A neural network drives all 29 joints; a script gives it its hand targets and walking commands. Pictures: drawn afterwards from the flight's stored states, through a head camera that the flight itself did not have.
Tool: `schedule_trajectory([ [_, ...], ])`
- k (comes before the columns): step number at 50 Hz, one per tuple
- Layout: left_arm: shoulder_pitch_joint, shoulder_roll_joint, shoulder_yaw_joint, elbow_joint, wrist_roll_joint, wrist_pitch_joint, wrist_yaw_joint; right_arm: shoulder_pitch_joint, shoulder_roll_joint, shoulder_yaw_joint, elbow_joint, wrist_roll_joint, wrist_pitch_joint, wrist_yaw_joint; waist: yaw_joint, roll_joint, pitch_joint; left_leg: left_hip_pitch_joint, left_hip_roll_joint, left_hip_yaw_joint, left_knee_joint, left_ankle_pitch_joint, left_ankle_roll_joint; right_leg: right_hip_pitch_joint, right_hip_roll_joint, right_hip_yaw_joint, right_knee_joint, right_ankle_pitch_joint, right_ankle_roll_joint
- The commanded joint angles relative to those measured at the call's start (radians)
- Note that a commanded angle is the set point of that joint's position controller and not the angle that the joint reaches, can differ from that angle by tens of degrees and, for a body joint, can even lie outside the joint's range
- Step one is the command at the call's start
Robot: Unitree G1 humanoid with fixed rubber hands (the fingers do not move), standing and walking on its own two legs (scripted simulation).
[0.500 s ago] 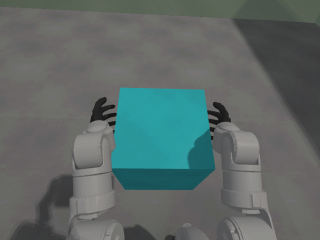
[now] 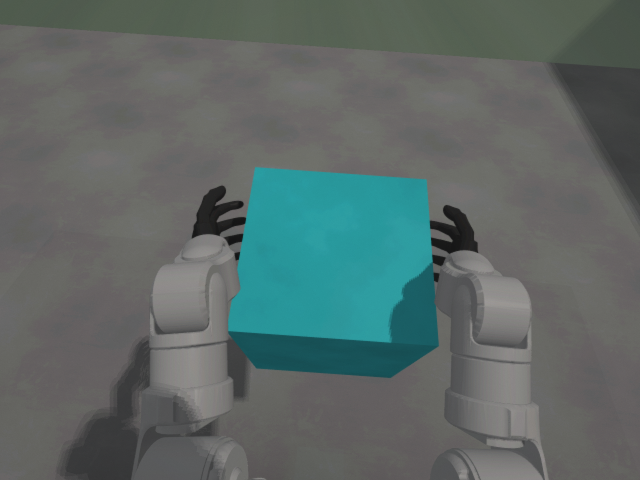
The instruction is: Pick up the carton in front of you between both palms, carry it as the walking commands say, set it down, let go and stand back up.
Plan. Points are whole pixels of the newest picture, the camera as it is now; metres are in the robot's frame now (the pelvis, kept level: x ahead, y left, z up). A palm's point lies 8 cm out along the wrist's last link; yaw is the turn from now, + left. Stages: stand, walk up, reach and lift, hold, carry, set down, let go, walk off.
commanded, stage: carry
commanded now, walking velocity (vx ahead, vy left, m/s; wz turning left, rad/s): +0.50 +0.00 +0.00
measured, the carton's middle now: (331, 285) +0.37 +0.01 +0.02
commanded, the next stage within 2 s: none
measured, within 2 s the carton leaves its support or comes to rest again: neither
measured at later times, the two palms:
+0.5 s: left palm (265, 140) +0.61 +0.12 +0.10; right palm (437, 153) +0.60 -0.16 +0.09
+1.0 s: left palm (268, 57) +0.90 +0.15 +0.10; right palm (403, 69) +0.87 -0.14 +0.10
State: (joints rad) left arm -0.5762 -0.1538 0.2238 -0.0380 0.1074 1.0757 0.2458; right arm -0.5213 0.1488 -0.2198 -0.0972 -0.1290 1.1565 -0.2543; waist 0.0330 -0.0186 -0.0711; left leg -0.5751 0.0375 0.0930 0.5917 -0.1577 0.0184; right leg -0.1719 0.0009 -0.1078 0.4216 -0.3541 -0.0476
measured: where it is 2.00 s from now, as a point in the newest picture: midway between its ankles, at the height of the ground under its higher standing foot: (332, 271)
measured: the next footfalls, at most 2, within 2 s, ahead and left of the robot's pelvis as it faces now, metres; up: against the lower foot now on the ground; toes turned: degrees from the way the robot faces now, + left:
left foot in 0.06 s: +0.17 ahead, +0.11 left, +0.00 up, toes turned +5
right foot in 0.44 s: +0.43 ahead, -0.12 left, +0.00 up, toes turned -10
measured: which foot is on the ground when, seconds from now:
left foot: up 0.00-0.04, down 0.06-0.46, up 0.48-0.80, down 0.82-1.00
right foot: down 0.00-0.06, up 0.08-0.42, down 0.44-0.86, up 0.88-1.00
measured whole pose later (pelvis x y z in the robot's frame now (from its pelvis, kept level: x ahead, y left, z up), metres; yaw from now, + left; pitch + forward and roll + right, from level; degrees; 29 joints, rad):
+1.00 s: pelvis +0.62 +0.02 +0.00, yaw -3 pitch +4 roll -1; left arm -0.20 -0.14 0.07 -0.32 0.13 1.24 0.21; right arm -0.17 0.14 -0.03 -0.31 -0.11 1.28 -0.22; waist -0.02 -0.01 -0.13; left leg -0.30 0.06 0.22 0.43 -0.21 0.05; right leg -0.46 -0.07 -0.09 1.05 -0.40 0.00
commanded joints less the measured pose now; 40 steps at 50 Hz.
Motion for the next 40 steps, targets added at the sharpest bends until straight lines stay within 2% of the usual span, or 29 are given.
schedule_trajectory([
  [1,-0.445,-0.897,-0.646,0.078,-0.344,0.093,-0.255,-0.609,0.86,0.648,0.021,0.363,-0.003,0.234,-0.09,0.045,-0.459,0.693,0.104,-0.123,-0.15,0.147,0.12,-0.146,-0.105,0.0,0.418,0.523,0.029],
  [2,-0.448,-0.911,-0.644,0.059,-0.345,0.102,-0.258,-0.599,0.866,0.638,0.036,0.361,0.001,0.239,-0.09,0.306,-0.498,0.873,0.326,-0.49,-0.17,0.312,0.22,-0.416,0.007,-0.011,0.647,0.002,0.065],
  [3,-0.452,-0.93,-0.65,0.065,-0.354,0.113,-0.261,-0.566,0.883,0.625,0.043,0.36,0.008,0.244,-0.098,0.328,-0.457,0.927,0.357,-0.6,-0.208,0.415,0.27,-0.594,0.048,0.06,0.786,-0.226,0.051],
  [4,-0.483,-0.988,-0.664,0.046,-0.384,0.116,-0.267,-0.617,0.907,0.638,-0.018,0.38,0.009,0.245,-0.098,0.198,-0.454,0.933,0.355,-0.564,-0.191,0.406,0.276,-0.637,0.011,0.102,0.811,-0.199,0.024],
  [5,-0.48,-1.014,-0.653,0.04,-0.381,0.114,-0.271,-0.64,0.954,0.663,-0.052,0.398,0.011,0.25,-0.102,0.128,-0.425,0.874,0.347,-0.511,-0.187,0.375,0.256,-0.655,-0.03,0.116,0.811,-0.177,0.026],
  [6,-0.449,-1.037,-0.643,0.033,-0.369,0.111,-0.274,-0.658,0.989,0.685,-0.09,0.419,0.01,0.26,-0.099,0.083,-0.39,0.805,0.317,-0.427,-0.216,0.315,0.216,-0.64,-0.063,0.132,0.725,-0.123,0.029],
  [7,-0.415,-1.049,-0.645,0.014,-0.361,0.108,-0.276,-0.65,1.028,0.7,-0.098,0.439,0.011,0.272,-0.085,0.078,-0.369,0.743,0.291,-0.369,-0.252,0.253,0.174,-0.588,-0.085,0.128,0.635,-0.077,0.035],
  [8,-0.389,-1.065,-0.657,-0.017,-0.36,0.102,-0.278,-0.635,1.063,0.719,-0.125,0.452,0.01,0.285,-0.07,0.103,-0.353,0.701,0.277,-0.33,-0.289,0.223,0.146,-0.552,-0.086,0.1,0.557,-0.043,0.042],
  [10,-0.315,-1.075,-0.678,-0.059,-0.339,0.101,-0.278,-0.563,1.085,0.746,-0.152,0.456,0.015,0.305,-0.057,0.171,-0.345,0.651,0.264,-0.255,-0.342,0.196,0.137,-0.472,-0.076,0.047,0.396,0.015,0.056],
  [12,-0.232,-1.079,-0.704,-0.107,-0.313,0.099,-0.274,-0.503,1.081,0.768,-0.203,0.455,0.018,0.316,-0.055,0.193,-0.326,0.624,0.221,-0.156,-0.35,0.205,0.12,-0.385,-0.057,-0.002,0.235,0.089,0.067],
  [14,-0.173,-1.085,-0.732,-0.159,-0.313,0.104,-0.272,-0.419,1.085,0.771,-0.227,0.463,0.027,0.324,-0.055,0.183,-0.305,0.602,0.2,-0.091,-0.346,0.281,0.097,-0.315,-0.024,-0.058,0.125,0.193,0.071],
  [16,-0.091,-1.085,-0.731,-0.176,-0.324,0.12,-0.278,-0.316,1.051,0.751,-0.241,0.447,0.046,0.323,-0.057,0.177,-0.297,0.608,0.193,-0.059,-0.319,0.316,0.08,-0.261,-0.011,-0.097,0.049,0.262,0.067],
  [18,0.009,-1.07,-0.722,-0.154,-0.329,0.138,-0.291,-0.225,1.03,0.743,-0.235,0.418,0.064,0.321,-0.041,0.138,-0.309,0.587,0.157,0.007,-0.198,0.42,0.051,-0.125,0.005,-0.129,-0.037,0.309,0.053],
  [19,0.04,-1.065,-0.716,-0.146,-0.332,0.146,-0.299,-0.189,1.021,0.74,-0.233,0.407,0.071,0.322,-0.03,0.111,-0.341,0.527,0.135,0.051,-0.089,0.449,0.021,0.015,-0.005,-0.125,-0.045,0.298,0.036],
  [20,0.062,-1.064,-0.711,-0.14,-0.337,0.152,-0.309,-0.168,1.008,0.736,-0.234,0.397,0.078,0.324,-0.009,0.066,-0.379,0.353,0.108,0.081,0.082,0.355,-0.019,0.225,-0.073,-0.017,-0.023,0.26,-0.013],
  [21,0.071,-1.041,-0.7,-0.146,-0.34,0.155,-0.317,-0.157,1.009,0.736,-0.25,0.392,0.085,0.326,0.001,-0.169,-0.436,0.113,0.017,0.082,0.372,0.042,-0.056,0.4,-0.305,0.363,-0.065,0.248,-0.103],
  [22,0.052,-1.043,-0.707,-0.145,-0.351,0.159,-0.325,-0.164,1.014,0.748,-0.233,0.402,0.09,0.332,-0.003,-0.275,-0.375,-0.139,-0.062,0.005,0.507,-0.361,-0.043,0.503,-0.399,0.56,-0.124,0.402,-0.183],
  [23,0.008,-1.074,-0.723,-0.171,-0.368,0.156,-0.332,-0.211,1.023,0.768,-0.257,0.425,0.088,0.337,-0.001,-0.185,-0.349,-0.2,-0.019,-0.072,0.593,-0.378,-0.022,0.482,-0.427,0.587,-0.137,0.49,-0.207],
  [24,-0.021,-1.111,-0.752,-0.22,-0.387,0.144,-0.339,-0.225,1.056,0.776,-0.277,0.439,0.08,0.341,-0.001,-0.115,-0.372,-0.197,0.02,-0.082,0.634,-0.35,-0.015,0.426,-0.414,0.497,-0.111,0.464,-0.184],
  [25,-0.039,-1.118,-0.764,-0.241,-0.406,0.141,-0.342,-0.209,1.07,0.767,-0.265,0.433,0.072,0.341,-0.002,-0.039,-0.349,-0.197,0.054,-0.1,0.59,-0.314,-0.013,0.364,-0.411,0.442,-0.128,0.395,-0.161],
  [26,-0.05,-1.141,-0.787,-0.272,-0.426,0.135,-0.344,-0.202,1.084,0.767,-0.294,0.435,0.058,0.34,-0.007,-0.001,-0.341,-0.145,0.072,-0.1,0.505,-0.266,-0.016,0.289,-0.382,0.386,-0.166,0.318,-0.132],
  [27,-0.067,-1.155,-0.788,-0.292,-0.438,0.128,-0.346,-0.206,1.094,0.77,-0.315,0.433,0.046,0.335,-0.013,-0.029,-0.325,-0.096,0.083,-0.08,0.401,-0.221,-0.022,0.229,-0.348,0.306,-0.204,0.244,-0.099],
  [28,-0.054,-1.147,-0.782,-0.298,-0.438,0.126,-0.347,-0.197,1.099,0.774,-0.322,0.43,0.038,0.33,-0.013,-0.074,-0.309,-0.075,0.071,-0.044,0.32,-0.191,-0.025,0.188,-0.328,0.25,-0.232,0.252,-0.087],
  [29,-0.041,-1.135,-0.778,-0.305,-0.433,0.125,-0.347,-0.184,1.102,0.781,-0.332,0.424,0.033,0.324,-0.013,-0.109,-0.306,-0.032,0.071,-0.021,0.259,-0.143,-0.025,0.156,-0.319,0.204,-0.25,0.234,-0.084],
  [31,-0.004,-1.117,-0.776,-0.312,-0.43,0.124,-0.347,-0.148,1.097,0.79,-0.341,0.416,0.027,0.314,-0.011,-0.13,-0.292,0.058,0.056,0.014,0.111,-0.074,-0.025,0.12,-0.281,0.111,-0.256,0.232,-0.079],
  [34,0.053,-1.069,-0.778,-0.311,-0.416,0.128,-0.346,-0.112,1.059,0.799,-0.355,0.412,0.026,0.311,-0.004,-0.153,-0.245,0.113,0.021,0.078,-0.061,0.007,-0.028,0.125,-0.263,0.053,-0.23,0.263,-0.065],
  [38,0.06,-0.996,-0.783,-0.348,-0.396,0.147,-0.332,-0.094,0.996,0.803,-0.368,0.426,0.049,0.311,-0.014,-0.106,-0.222,0.27,-0.016,0.154,-0.186,0.068,-0.025,0.109,-0.215,-0.013,-0.087,0.292,-0.025],
  [39,0.062,-0.98,-0.784,-0.351,-0.39,0.156,-0.328,-0.084,0.974,0.796,-0.357,0.427,0.056,0.311,-0.025,-0.052,-0.257,0.403,-0.011,0.141,-0.187,0.019,-0.005,0.058,-0.185,-0.049,0.033,0.331,-0.005],
  [40,0.056,-0.952,-0.779,-0.347,-0.382,0.163,-0.323,-0.091,0.956,0.788,-0.352,0.431,0.063,0.311,-0.045,0.01,-0.296,0.583,0.061,0.052,-0.174,-0.05,0.033,-0.081,-0.158,-0.089,0.185,0.327,0.03],
])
